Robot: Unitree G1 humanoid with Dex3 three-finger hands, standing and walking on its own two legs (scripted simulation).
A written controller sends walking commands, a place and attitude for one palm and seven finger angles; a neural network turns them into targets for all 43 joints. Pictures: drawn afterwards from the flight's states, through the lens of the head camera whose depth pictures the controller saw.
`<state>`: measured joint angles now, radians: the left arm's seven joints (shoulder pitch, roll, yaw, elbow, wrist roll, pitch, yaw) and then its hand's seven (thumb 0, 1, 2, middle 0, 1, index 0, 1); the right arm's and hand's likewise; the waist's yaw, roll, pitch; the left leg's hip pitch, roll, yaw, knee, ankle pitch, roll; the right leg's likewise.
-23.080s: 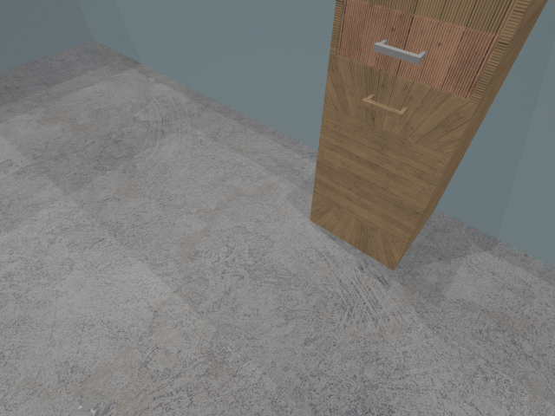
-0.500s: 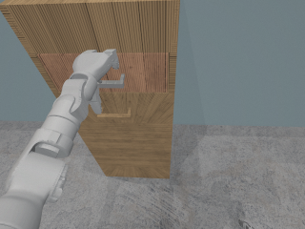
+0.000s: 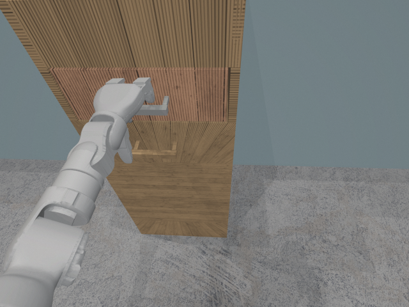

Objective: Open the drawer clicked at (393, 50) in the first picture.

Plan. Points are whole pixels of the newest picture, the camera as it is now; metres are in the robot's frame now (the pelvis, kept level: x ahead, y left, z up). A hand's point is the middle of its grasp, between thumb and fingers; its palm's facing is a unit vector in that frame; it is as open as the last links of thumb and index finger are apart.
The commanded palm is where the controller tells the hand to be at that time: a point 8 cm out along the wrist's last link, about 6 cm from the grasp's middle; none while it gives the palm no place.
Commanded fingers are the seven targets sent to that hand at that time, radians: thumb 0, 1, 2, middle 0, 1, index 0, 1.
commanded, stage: lower the fingers behind the handle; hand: left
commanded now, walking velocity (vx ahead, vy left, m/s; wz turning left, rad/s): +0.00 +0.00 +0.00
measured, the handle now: (141, 104) +0.52 +0.16 +0.11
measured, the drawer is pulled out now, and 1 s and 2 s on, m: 0.00 0.00 0.00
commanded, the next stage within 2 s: close the thumb around the handle in 0.98 s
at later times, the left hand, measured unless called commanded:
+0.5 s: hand (132, 125) +0.46 +0.17 +0.11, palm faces +0.00 -0.03 -1.00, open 14.0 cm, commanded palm +0.43 +0.17 +0.15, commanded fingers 0.00 -0.50 0.30 -0.30 -1.20 -0.30 -1.20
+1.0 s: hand (139, 129) +0.47 +0.16 +0.09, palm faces -0.02 -0.04 -1.00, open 13.9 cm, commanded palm +0.44 +0.17 +0.15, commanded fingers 0.00 -0.50 0.30 -0.30 -1.20 -0.30 -1.20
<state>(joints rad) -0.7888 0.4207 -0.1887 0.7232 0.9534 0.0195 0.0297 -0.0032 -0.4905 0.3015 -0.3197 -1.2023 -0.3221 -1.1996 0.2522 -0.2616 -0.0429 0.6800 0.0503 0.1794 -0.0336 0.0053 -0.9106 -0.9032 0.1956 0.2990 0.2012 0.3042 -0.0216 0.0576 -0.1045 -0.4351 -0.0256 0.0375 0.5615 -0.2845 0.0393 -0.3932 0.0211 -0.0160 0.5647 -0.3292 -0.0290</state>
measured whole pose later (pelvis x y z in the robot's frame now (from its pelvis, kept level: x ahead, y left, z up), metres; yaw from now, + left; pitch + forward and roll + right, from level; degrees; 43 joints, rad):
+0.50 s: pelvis -0.01 +0.00 +0.00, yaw -1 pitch +10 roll +0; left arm -0.84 0.40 -0.18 0.85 1.00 0.04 0.09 0.00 -0.49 0.30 -0.27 -1.19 -0.27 -1.20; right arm 0.29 -0.26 -0.04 0.66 0.05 0.18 -0.03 0.00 -0.91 -0.90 0.20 0.30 0.20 0.30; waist -0.04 0.05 -0.12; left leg -0.49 -0.02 0.05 0.60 -0.29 0.04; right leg -0.45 0.03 -0.01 0.61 -0.33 -0.03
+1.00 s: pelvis +0.00 +0.00 -0.01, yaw -1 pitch +12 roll +0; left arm -0.81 0.39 -0.16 0.89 1.01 0.04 0.14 0.00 -0.49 0.30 -0.31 -1.20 -0.32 -1.20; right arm 0.30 -0.25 -0.05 0.68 0.04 0.17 -0.03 0.00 -0.91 -0.90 0.20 0.30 0.20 0.30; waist -0.06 0.06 -0.13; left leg -0.52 -0.01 0.05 0.62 -0.30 0.04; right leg -0.48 0.03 0.00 0.61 -0.34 -0.03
